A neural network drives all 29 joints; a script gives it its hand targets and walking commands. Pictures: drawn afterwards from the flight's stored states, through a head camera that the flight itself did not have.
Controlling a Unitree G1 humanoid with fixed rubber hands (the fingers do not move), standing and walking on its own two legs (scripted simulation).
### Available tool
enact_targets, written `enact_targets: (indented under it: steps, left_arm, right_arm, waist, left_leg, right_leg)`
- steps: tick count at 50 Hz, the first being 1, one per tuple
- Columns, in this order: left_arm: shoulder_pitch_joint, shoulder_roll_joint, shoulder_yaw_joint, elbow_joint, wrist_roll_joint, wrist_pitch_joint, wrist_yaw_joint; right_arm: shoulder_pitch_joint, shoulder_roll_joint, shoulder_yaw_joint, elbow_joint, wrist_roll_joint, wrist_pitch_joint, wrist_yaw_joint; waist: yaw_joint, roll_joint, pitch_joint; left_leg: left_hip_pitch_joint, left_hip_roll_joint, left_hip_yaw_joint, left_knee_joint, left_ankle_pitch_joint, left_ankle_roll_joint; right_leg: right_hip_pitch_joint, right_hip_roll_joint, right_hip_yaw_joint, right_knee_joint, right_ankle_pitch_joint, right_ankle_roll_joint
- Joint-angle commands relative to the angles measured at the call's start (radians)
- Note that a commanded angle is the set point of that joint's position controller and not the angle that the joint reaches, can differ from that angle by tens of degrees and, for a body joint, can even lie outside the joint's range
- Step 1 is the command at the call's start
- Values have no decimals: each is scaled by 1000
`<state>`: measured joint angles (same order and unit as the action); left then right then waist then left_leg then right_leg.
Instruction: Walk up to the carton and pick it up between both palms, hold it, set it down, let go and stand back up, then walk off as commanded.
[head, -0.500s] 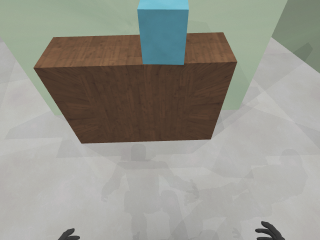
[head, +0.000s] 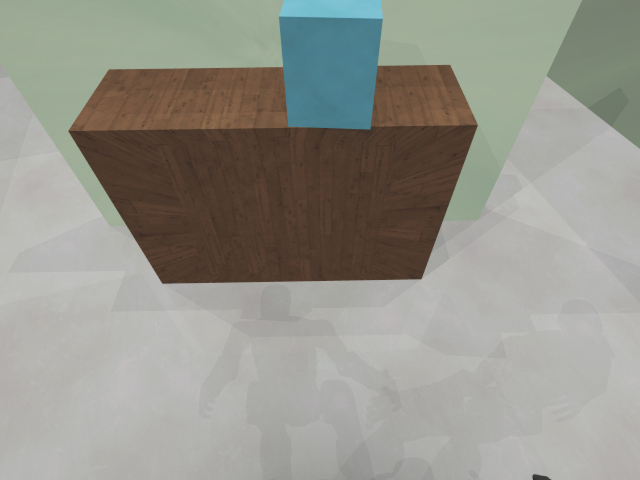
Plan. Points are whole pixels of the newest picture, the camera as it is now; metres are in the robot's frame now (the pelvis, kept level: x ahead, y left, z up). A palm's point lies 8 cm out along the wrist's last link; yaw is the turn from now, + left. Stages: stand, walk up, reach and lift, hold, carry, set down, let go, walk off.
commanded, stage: stand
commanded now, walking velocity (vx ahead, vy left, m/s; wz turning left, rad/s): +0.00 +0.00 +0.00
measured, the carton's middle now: (332, 56) +0.96 -0.01 +0.04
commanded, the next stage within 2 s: none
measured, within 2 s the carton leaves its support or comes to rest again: neither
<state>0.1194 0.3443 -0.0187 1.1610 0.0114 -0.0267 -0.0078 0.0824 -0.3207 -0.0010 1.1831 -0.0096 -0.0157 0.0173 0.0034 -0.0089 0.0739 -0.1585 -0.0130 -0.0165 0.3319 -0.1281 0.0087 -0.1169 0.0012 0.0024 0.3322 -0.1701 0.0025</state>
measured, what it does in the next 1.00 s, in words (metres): stands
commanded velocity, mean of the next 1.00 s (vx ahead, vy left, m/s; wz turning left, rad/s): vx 0.00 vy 0.00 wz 0.00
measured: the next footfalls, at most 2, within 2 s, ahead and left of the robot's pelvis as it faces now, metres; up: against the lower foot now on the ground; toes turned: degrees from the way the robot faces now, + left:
none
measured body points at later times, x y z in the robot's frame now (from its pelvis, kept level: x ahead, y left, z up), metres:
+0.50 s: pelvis +0.02 +0.00 +0.00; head +0.04 +0.01 +0.45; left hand +0.11 +0.29 -0.14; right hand +0.11 -0.29 -0.13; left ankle +0.04 +0.11 -0.75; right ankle +0.01 -0.12 -0.75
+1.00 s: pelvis +0.04 +0.00 +0.00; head +0.06 +0.01 +0.45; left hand +0.12 +0.30 -0.14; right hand +0.12 -0.29 -0.13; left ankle +0.04 +0.11 -0.75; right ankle +0.01 -0.12 -0.75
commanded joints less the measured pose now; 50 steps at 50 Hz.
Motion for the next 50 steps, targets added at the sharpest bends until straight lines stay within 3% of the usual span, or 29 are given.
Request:
enact_targets:
  steps: [1, 4, 9, 11, 19, 21, 26, 27, 29, 32, 33, 34, 39, 43, 48, 50]
  left_arm:
    - [-52, 223, 41, -65, -6, -22, 12]
    - [-48, 224, 40, -66, -4, -22, 14]
    - [-54, 212, 39, -70, -3, -17, 12]
    - [-71, 204, 35, -81, -2, -19, 12]
    - [-69, 212, 38, -87, -3, -15, 15]
    - [-79, 216, 43, -91, 0, -15, 18]
    - [-76, 215, 41, -91, -8, -13, 19]
    - [-59, 221, 43, -84, -3, -16, 18]
    - [-54, 209, 40, -87, -2, -15, 22]
    - [-78, 201, 36, -96, -3, -12, 20]
    - [-56, 195, 40, -99, -6, -12, 20]
    - [-63, 210, 42, -95, -2, -13, 23]
    - [-64, 199, 41, -99, -1, -13, 24]
    - [-66, 217, 49, -92, 5, -8, 28]
    - [-43, 207, 46, -103, 2, -13, 24]
    - [-48, 218, 48, -96, 0, -15, 26]
  right_arm:
    - [-63, -245, -37, -69, 0, -25, -16]
    - [-54, -235, -36, -69, -2, -26, -16]
    - [-57, -238, -36, -68, -1, -25, -21]
    - [-51, -233, -35, -70, 5, -26, -19]
    - [-74, -223, -32, -81, 2, -30, -19]
    - [-82, -216, -34, -84, 5, -26, -22]
    - [-56, -227, -37, -78, 2, -25, -26]
    - [-74, -225, -37, -77, 3, -24, -25]
    - [-64, -236, -41, -82, 3, -23, -26]
    - [-80, -247, -44, -95, 5, -24, -25]
    - [-81, -227, -41, -95, 4, -26, -24]
    - [-78, -240, -46, -93, 6, -25, -24]
    - [-74, -229, -46, -96, 6, -22, -24]
    - [-65, -235, -50, -88, 4, -19, -28]
    - [-61, -230, -45, -88, 4, -18, -26]
    - [-49, -228, -45, -91, 3, -18, -27]
  waist:
    - [0, 10, -100]
    - [0, 30, -95]
    - [3, 10, -100]
    - [-10, 14, -111]
    - [9, 3, -111]
    - [-1, 28, -127]
    - [-11, 1, -105]
    - [1, 2, -110]
    - [-6, 28, -124]
    - [-5, 12, -128]
    - [12, 7, -147]
    - [-6, 18, -123]
    - [5, 8, -116]
    - [-11, 20, -117]
    - [2, 7, -128]
    - [-13, 20, -132]
  left_leg:
    - [35, 135, -115, -83, -40, 19]
    - [34, 132, -100, -70, 6, 16]
    - [46, 140, -102, -62, 49, 19]
    - [56, 137, -96, -62, 73, 10]
    - [58, 146, -101, -63, 110, 15]
    - [72, 142, -91, -62, 139, 13]
    - [77, 142, -79, -60, 168, 3]
    - [98, 148, -87, -52, 172, 10]
    - [96, 148, -84, -52, 182, 12]
    - [96, 146, -79, -59, 177, 8]
    - [112, 149, -83, -49, 196, 11]
    - [104, 146, -83, -57, 210, 8]
    - [99, 145, -75, -51, 215, 5]
    - [110, 143, -74, -55, 194, 9]
    - [120, 143, -67, -46, 209, 10]
    - [136, 148, -63, -45, 236, 11]
  right_leg:
    - [-18, -123, 94, -83, -20, -21]
    - [-4, -130, 98, -83, 16, -25]
    - [1, -133, 92, -81, 58, -21]
    - [9, -132, 95, -70, 69, -21]
    - [36, -135, 84, -67, 90, -25]
    - [36, -137, 87, -63, 126, -22]
    - [39, -135, 81, -67, 168, -14]
    - [33, -134, 77, -68, 162, -15]
    - [48, -137, 84, -60, 183, -20]
    - [55, -135, 77, -63, 164, -19]
    - [64, -137, 73, -59, 180, -20]
    - [55, -137, 75, -61, 204, -17]
    - [61, -137, 75, -55, 211, -18]
    - [67, -134, 76, -70, 200, -17]
    - [67, -135, 70, -72, 218, -16]
    - [65, -141, 73, -58, 253, -18]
